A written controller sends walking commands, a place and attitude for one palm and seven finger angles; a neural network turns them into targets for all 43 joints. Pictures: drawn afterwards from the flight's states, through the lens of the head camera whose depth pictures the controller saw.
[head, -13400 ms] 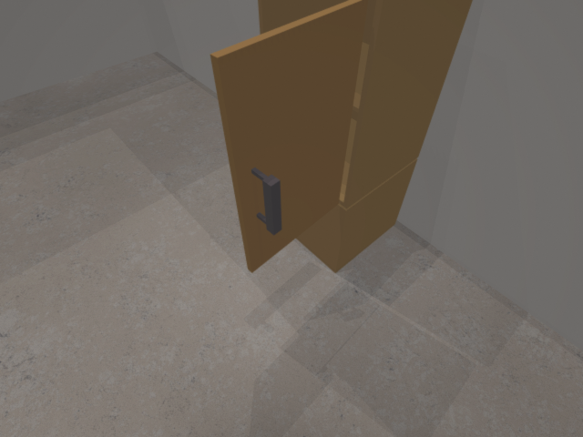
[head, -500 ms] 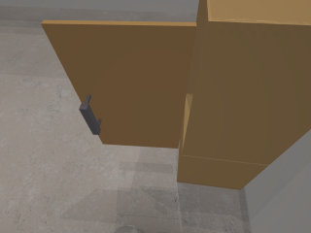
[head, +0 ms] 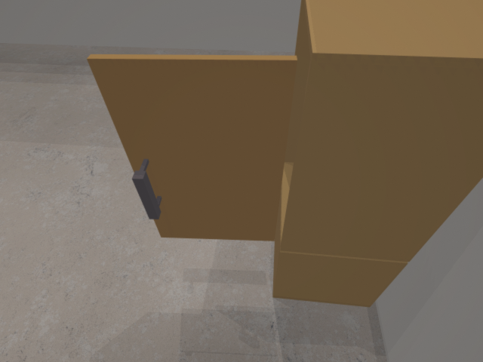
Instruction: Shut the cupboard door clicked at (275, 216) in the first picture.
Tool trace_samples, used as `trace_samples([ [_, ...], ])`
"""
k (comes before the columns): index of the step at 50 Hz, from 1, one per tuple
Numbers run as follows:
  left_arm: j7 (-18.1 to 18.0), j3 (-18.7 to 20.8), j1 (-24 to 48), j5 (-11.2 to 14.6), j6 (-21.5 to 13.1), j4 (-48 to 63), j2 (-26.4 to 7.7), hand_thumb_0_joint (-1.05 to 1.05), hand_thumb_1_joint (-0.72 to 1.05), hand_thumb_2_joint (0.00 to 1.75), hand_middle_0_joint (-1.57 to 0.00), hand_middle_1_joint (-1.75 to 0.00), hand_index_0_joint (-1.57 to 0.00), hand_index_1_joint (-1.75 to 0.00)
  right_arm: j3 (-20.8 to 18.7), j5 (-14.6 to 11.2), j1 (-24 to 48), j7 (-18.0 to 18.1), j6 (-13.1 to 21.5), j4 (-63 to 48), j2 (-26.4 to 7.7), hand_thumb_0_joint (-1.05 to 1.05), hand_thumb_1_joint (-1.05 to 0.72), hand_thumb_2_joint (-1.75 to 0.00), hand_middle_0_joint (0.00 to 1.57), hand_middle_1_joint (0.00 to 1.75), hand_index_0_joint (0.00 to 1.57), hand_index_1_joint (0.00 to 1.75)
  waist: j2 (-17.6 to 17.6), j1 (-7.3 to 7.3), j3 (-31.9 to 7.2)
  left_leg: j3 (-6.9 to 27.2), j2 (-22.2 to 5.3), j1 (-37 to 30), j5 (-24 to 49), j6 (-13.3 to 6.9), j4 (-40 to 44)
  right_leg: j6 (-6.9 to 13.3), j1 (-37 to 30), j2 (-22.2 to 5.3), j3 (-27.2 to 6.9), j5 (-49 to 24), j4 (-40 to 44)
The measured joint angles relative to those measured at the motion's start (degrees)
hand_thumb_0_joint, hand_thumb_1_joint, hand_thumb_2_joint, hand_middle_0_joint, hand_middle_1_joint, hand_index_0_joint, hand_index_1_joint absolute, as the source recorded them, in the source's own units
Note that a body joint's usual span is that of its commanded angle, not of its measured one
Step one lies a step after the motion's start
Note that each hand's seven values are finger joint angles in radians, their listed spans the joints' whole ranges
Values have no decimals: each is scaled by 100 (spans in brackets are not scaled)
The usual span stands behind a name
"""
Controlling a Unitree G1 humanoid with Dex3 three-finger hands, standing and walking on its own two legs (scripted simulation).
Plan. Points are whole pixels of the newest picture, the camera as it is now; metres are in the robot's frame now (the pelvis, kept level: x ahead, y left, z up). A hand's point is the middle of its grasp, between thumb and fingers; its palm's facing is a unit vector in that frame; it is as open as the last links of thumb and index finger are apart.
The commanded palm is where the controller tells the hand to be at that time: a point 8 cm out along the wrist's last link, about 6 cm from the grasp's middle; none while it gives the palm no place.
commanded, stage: come to a stop and stand still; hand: left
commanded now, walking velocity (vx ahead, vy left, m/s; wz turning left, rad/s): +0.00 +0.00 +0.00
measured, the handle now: (150, 189) +0.51 +0.26 -0.07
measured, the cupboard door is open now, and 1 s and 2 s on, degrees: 93 93 93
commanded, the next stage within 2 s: look again from close up in 0.18 s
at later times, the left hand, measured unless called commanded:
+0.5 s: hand out of the picture +0.02 +0.16 -0.17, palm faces -0.02 -0.98 -0.21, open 7.4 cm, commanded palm none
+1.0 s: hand out of the picture +0.07 +0.16 -0.16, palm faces +0.01 -0.97 -0.25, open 7.4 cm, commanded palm none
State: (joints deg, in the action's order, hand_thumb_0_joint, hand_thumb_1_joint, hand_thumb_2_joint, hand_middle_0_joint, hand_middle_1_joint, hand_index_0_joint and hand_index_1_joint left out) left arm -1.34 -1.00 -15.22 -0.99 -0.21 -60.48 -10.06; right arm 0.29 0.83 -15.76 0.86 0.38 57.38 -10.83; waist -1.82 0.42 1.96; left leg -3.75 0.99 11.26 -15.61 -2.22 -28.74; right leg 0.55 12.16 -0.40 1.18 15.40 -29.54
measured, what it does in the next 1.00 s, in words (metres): stands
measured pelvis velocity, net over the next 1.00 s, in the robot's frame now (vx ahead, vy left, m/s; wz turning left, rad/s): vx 0.03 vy -0.03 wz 0.00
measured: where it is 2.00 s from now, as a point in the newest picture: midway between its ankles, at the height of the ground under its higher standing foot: outside the picture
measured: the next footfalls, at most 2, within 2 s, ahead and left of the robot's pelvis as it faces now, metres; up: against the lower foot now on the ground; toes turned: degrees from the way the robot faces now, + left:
left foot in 1.78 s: +0.12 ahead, +0.23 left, +0.00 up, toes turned +5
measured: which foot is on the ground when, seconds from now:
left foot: down 0.00-1.00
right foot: down 0.00-1.00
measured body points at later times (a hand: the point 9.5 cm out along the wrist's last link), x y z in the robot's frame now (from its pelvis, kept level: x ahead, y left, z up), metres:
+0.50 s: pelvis +0.01 -0.01 +0.01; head +0.03 -0.02 +0.45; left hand +0.02 +0.22 -0.15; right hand +0.01 -0.25 -0.16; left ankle +0.00 +0.09 -0.74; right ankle +0.01 -0.11 -0.74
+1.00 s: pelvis +0.03 -0.03 +0.00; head +0.05 -0.04 +0.45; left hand +0.07 +0.21 -0.14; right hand +0.07 -0.27 -0.16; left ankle +0.00 +0.09 -0.74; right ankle +0.01 -0.11 -0.74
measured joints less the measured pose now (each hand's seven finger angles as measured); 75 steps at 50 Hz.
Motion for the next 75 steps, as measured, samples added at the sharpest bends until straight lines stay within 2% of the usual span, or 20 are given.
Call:
trace_samples([
  [11, 25, -5, -52, 9, -21, -76, -127, 1, 91, 90, -20, -30, -20, -30, 84, 11, -160, -68, 12, 329, -39, 1, -91, -90, 20, 30, 20, 30, -4, -16, 0, -53, 80, -30, 272, -3, 416, -8, 108, -66, -59, -133, 140],
  [27, 33, -61, 149, 29, -80, -332, 35, 1, 91, 90, -20, -30, -20, -30, 100, -24, 123, 5, 96, 672, -36, 1, -90, -90, 20, 30, 20, 30, 167, -46, 127, -9, -44, -215, 207, 129, 549, 100, -93, 64, -17, -81, 314],
  [46, 7, 21, 289, 25, -116, -233, -141, 1, 91, 90, -20, -30, -20, -30, 66, -18, 443, 33, 84, 636, -43, 1, -90, -90, 20, 30, 20, 30, 170, -91, 62, 59, -177, -408, 72, 277, 603, 234, -320, 201, 49, 42, 423],
  [53, -36, 120, 201, 8, -75, -50, -95, 0, 91, 90, -20, -30, -20, -30, -7, -11, 307, 25, -75, 483, -97, 1, -90, -90, 20, 30, 20, 30, 137, -127, 30, 87, -177, -200, -117, 284, 221, 242, -221, 176, 115, 194, 207],
  [58, -55, 225, 92, -24, -15, 64, -81, 0, 91, 90, -20, -30, -21, -30, -85, -8, 193, 2, -152, 366, -84, 1, -90, -90, 20, 30, 20, 30, 246, -167, 91, -67, -169, 35, -147, 274, -27, 144, -101, 2, 171, 370, -86],
  [61, -50, 288, 1, -28, 81, 73, -128, 0, 90, 90, -20, -30, -21, -30, -110, 6, 152, -28, -136, 310, -31, 1, -90, -90, 20, 30, 20, 30, 434, -218, 113, -200, 13, -32, -132, 105, 63, 26, 6, -191, 64, 508, -331],
  [63, -42, 305, -18, -36, 180, 70, -155, 0, 91, 90, -20, -30, -21, -30, -115, 23, 110, -35, -105, 220, -7, 1, -90, -90, 20, 30, 20, 30, 474, -219, 123, -260, 89, 3, -186, 6, 11, 39, 166, -275, 50, 771, -664],
  [66, -43, 311, 23, -43, 289, 89, -154, 1, 91, 90, -20, -30, -20, -30, -97, 43, 72, -19, -109, 102, 29, 1, -90, -90, 20, 30, 20, 30, 408, -199, 177, -330, 130, 19, -221, -110, -17, 95, 556, -298, 119, 1460, -1656],
  [68, -36, 309, 74, -50, 296, 132, -121, 1, 91, 90, -20, -30, -20, -30, -82, 67, 51, -19, -132, 63, 53, 1, -90, -90, 20, 30, 20, 30, 318, -178, 220, -339, 136, 5, -220, -137, -11, 115, 672, -301, 242, 1551, -1880],
  [70, -30, 296, 113, -47, 260, 205, -67, 1, 91, 90, -20, -30, -20, -30, -62, 72, 27, -29, -154, 48, 65, 1, -90, -90, 20, 30, 20, 30, 222, -181, 240, -355, 143, 2, -241, -139, -38, 112, 616, -299, 367, 1326, -1574],
  [72, -24, 276, 98, -56, 154, 315, -33, 1, 91, 90, -20, -30, -20, -30, -50, 45, -21, -44, -165, 36, 85, 1, -90, -90, 20, 30, 20, 30, 195, -205, 225, -390, 189, 79, -355, -123, -237, 139, 360, -334, 422, 598, -715],
  [75, -35, 247, 92, -69, -26, 359, 82, 1, 91, 90, -20, -30, -20, -30, -109, 28, 32, -86, -259, 80, 46, 1, -90, -90, 20, 30, 20, 30, 28, -181, 238, -169, 142, 565, -1012, 90, -1407, 120, 342, -349, 525, 512, -743],
])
